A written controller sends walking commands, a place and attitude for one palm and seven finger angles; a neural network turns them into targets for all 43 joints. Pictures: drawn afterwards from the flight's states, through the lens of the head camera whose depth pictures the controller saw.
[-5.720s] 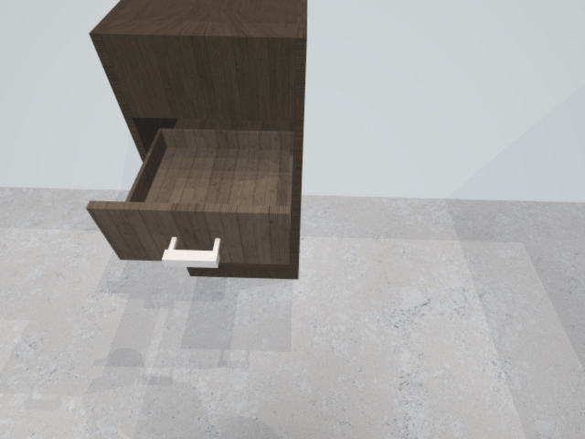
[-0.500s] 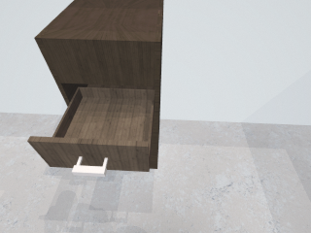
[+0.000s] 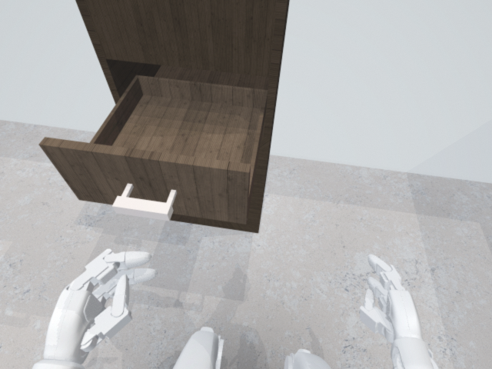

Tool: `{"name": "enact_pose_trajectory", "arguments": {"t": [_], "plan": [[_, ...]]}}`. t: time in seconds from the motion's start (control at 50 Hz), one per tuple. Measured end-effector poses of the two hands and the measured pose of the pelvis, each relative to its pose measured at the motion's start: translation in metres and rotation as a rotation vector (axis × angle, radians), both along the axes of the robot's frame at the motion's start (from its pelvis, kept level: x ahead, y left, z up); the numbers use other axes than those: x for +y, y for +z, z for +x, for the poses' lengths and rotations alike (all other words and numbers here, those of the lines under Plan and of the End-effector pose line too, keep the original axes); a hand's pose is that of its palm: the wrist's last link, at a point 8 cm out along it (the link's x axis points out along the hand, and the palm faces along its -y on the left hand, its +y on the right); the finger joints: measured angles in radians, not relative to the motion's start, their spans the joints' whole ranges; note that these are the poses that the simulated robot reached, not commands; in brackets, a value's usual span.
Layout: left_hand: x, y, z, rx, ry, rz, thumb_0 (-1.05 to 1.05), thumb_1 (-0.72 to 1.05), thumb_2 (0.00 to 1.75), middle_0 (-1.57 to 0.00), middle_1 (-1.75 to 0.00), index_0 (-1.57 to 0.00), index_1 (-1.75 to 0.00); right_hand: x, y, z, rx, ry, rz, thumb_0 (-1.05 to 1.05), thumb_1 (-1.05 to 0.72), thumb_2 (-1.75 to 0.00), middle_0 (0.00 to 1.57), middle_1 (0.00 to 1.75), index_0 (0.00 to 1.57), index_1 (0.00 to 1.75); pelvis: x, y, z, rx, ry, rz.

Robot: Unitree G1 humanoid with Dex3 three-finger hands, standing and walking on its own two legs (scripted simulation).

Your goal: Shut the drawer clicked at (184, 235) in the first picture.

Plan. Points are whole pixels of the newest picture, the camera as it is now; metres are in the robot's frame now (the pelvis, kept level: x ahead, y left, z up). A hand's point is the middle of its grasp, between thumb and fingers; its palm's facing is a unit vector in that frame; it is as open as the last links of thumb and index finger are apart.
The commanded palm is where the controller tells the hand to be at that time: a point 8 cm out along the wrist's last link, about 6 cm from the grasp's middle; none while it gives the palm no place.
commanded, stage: raise the hand and make a fist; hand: left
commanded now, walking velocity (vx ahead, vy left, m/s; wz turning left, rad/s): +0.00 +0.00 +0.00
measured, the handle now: (147, 199) +0.40 +0.24 -0.01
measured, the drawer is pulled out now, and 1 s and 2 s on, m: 0.29 0.29 0.29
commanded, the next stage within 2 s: bring the fist close to the handle in 1.32 s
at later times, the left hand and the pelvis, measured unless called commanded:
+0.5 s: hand (134, 282) +0.22 +0.18 +0.07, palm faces -0.06 -1.00 -0.04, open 3.1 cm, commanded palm +0.19 +0.25 +0.07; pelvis +0.01 +0.03 +0.02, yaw -1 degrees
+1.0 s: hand (121, 271) +0.22 +0.20 +0.09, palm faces -0.03 -1.00 -0.07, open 3.2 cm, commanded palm +0.19 +0.26 +0.09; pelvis +0.03 +0.02 +0.03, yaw +0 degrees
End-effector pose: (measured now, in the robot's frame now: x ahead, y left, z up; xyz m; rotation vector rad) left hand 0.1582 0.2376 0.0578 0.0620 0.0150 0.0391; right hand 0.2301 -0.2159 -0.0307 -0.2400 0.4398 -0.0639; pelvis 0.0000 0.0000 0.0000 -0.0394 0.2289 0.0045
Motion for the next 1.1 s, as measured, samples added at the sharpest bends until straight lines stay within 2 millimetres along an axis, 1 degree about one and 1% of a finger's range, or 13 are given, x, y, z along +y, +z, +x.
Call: {"name": "enact_pose_trajectory", "arguments": {"t": [0.06,0.14,0.18,0.24,0.3,0.34,0.42,0.5,0.64,0.76,0.82,0.9,1.1], "plan": [[-0.001,0.005,0.013,-0.03,-0.063,-0.002,0.02,0.9,0.9,-0.67,-0.8,-0.67,-0.81,0.012,-0.021,-0.018,0.073,0.004,0.032,0.01,-0.91,-0.9,0.2,0.3,0.2,0.3,0.001,-0.002,-0.005,0.01,0.004,-0.011],[-0.006,0.0,0.035,0.04,-0.136,-0.026,0.01,0.9,0.9,-0.75,-0.89,-0.75,-0.89,0.016,-0.039,-0.051,0.172,-0.051,0.067,0.02,-0.9,-0.9,0.2,0.3,0.2,0.3,0.005,0.001,-0.007,0.017,-0.004,-0.012],[-0.006,0.0,0.041,0.077,-0.136,-0.035,0.01,0.9,0.9,-0.79,-0.93,-0.79,-0.94,0.013,-0.042,-0.068,0.212,-0.094,0.075,0.02,-0.9,-0.89,0.2,0.3,0.2,0.3,0.008,0.005,-0.006,0.016,-0.011,-0.008],[-0.001,0.004,0.045,0.094,-0.104,-0.031,0.02,0.9,0.9,-0.85,-1.0,-0.85,-1.0,0.006,-0.04,-0.087,0.255,-0.154,0.068,0.02,-0.9,-0.89,0.2,0.3,0.2,0.3,0.012,0.011,-0.003,0.016,-0.021,-0.002],[0.004,0.01,0.045,0.079,-0.077,-0.02,0.02,0.9,0.9,-0.91,-1.06,-0.9,-1.07,-0.003,-0.036,-0.099,0.276,-0.19,0.043,0.02,-0.9,-0.9,0.2,0.3,0.2,0.3,0.016,0.015,0.0,0.016,-0.025,0.0],[0.006,0.012,0.044,0.069,-0.071,-0.014,0.02,0.9,0.9,-0.95,-1.11,-0.94,-1.11,-0.009,-0.033,-0.101,0.28,-0.201,0.022,0.02,-0.9,-0.9,0.2,0.3,0.2,0.3,0.018,0.016,0.002,0.018,-0.026,0.001],[0.006,0.013,0.042,0.064,-0.081,-0.015,0.01,0.9,0.9,-1.03,-1.19,-1.02,-1.2,-0.017,-0.024,-0.094,0.257,-0.203,-0.015,0.02,-0.9,-0.9,0.2,0.3,0.2,0.3,0.023,0.017,0.006,0.02,-0.024,-0.001],[0.002,0.013,0.042,0.059,-0.091,-0.023,0.01,0.9,0.9,-1.11,-1.28,-1.1,-1.28,-0.015,-0.015,-0.074,0.209,-0.179,-0.033,0.02,-0.91,-0.9,0.2,0.3,0.2,0.3,0.027,0.017,0.009,0.019,-0.021,-0.002],[0.004,0.021,0.046,0.042,-0.07,-0.017,0.02,0.9,0.9,-1.25,-1.43,-1.25,-1.44,0.006,-0.001,-0.035,0.141,-0.111,-0.004,0.02,-0.91,-0.9,0.2,0.3,0.2,0.3,0.028,0.02,0.016,0.015,-0.016,-0.006],[0.008,0.027,0.044,0.061,-0.064,-0.009,0.01,0.9,0.9,-1.34,-1.53,-1.34,-1.54,0.025,0.004,-0.016,0.126,-0.063,0.033,0.02,-0.9,-0.9,0.2,0.3,0.2,0.3,0.028,0.024,0.022,0.009,-0.01,-0.01],[0.011,0.028,0.044,0.067,-0.063,-0.005,0.01,0.9,0.9,-1.37,-1.56,-1.36,-1.56,0.028,0.004,-0.014,0.133,-0.051,0.039,0.02,-0.9,-0.9,0.2,0.3,0.2,0.3,0.027,0.025,0.025,0.009,-0.007,-0.011],[0.012,0.032,0.045,0.066,-0.064,-0.003,0.02,0.9,0.9,-1.39,-1.58,-1.38,-1.58,0.026,0.001,-0.016,0.154,-0.058,0.041,0.02,-0.9,-0.9,0.2,0.3,0.2,0.3,0.026,0.026,0.027,0.007,-0.005,-0.012],[0.017,0.033,0.046,0.084,-0.066,0.001,0.01,0.9,0.9,-1.4,-1.59,-1.39,-1.6,0.005,-0.003,-0.033,0.205,-0.128,0.022,0.02,-0.9,-0.9,0.2,0.3,0.2,0.3,0.023,0.029,0.031,0.005,-0.009,-0.007]]}}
